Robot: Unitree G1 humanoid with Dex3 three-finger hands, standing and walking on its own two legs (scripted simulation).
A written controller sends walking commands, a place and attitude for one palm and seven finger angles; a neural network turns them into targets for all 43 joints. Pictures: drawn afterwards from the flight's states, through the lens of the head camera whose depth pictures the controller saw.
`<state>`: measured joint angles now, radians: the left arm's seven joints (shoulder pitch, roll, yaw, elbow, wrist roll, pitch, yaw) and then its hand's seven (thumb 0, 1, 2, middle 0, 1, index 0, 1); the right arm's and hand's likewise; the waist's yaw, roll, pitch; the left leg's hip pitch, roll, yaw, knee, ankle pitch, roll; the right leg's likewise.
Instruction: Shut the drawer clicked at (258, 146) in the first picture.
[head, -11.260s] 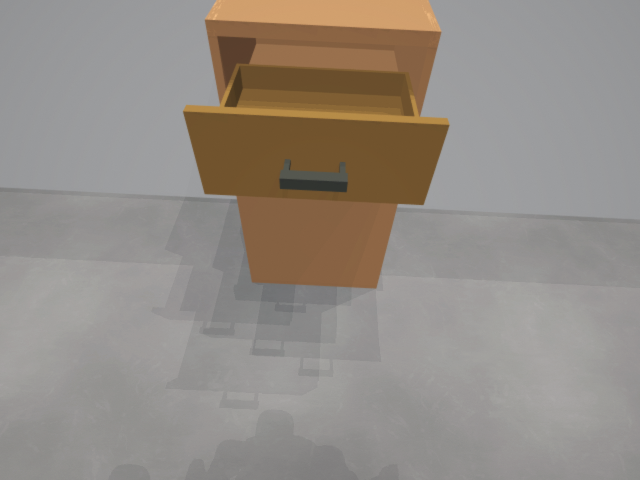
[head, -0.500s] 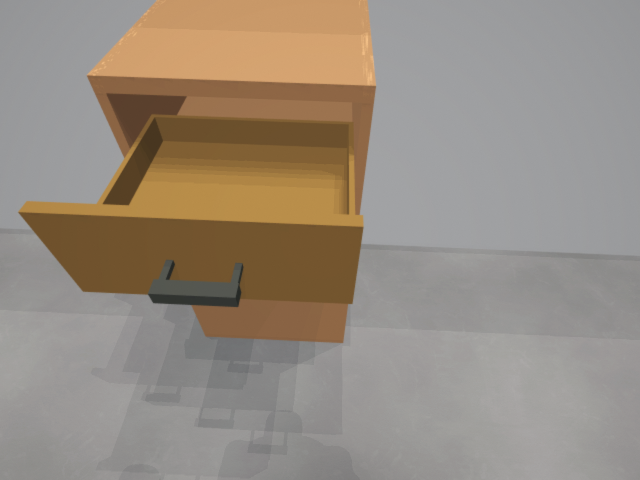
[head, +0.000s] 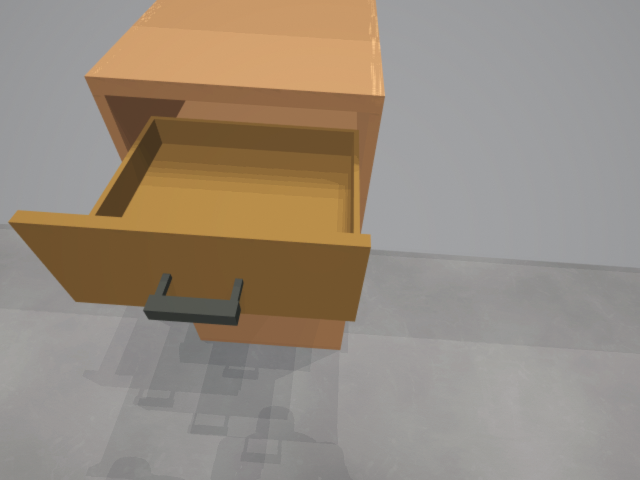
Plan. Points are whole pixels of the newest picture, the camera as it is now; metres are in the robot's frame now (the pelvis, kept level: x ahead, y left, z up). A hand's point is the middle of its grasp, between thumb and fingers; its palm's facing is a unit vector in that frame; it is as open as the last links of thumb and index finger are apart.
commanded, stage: look again from close up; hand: left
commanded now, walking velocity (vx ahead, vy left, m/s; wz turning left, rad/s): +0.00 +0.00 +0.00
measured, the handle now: (197, 296) +0.33 +0.19 +0.04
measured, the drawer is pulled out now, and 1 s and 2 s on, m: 0.28 0.28 0.28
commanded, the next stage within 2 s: raise the hand and make a fist in 0.18 s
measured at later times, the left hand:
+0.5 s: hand (186, 401) +0.20 +0.17 +0.01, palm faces +0.19 -0.98 -0.10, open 7.0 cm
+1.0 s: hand (193, 448) +0.15 +0.15 +0.01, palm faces -0.11 -0.99 -0.04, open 4.4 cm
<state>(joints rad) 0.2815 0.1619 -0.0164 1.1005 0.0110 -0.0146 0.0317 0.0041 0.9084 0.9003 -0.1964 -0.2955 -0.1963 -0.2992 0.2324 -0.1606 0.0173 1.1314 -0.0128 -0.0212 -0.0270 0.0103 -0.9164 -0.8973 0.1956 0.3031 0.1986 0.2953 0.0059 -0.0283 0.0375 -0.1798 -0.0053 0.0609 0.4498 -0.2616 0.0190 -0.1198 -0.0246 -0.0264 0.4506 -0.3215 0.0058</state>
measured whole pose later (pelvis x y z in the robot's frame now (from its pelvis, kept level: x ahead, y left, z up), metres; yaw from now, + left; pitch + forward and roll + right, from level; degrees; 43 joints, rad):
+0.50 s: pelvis -0.01 -0.01 -0.01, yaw +1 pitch +4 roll +1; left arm 0.38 0.15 0.08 0.09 -0.15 -0.20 0.02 0.01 0.91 0.90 -0.27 -0.38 -0.27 -0.38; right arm 0.24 -0.21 -0.03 0.80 0.01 -0.23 -0.04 0.01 -0.90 -0.90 0.20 0.30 0.20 0.30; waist -0.03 0.03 -0.07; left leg -0.36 -0.01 0.05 0.60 -0.30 0.01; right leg -0.30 -0.04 -0.05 0.63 -0.39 0.00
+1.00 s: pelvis -0.06 -0.03 -0.05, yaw +2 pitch +6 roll -1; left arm 0.37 0.27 0.14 -0.03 -0.29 -0.23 -0.34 0.02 0.90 0.90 -0.75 -0.89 -0.74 -0.89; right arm 0.24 -0.19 0.04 0.57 0.05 -0.22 -0.08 0.02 -0.90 -0.90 0.20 0.30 0.20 0.30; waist -0.02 0.04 -0.09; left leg -0.65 0.05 -0.01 0.93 -0.39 -0.02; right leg -0.57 0.01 -0.09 0.92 -0.47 -0.05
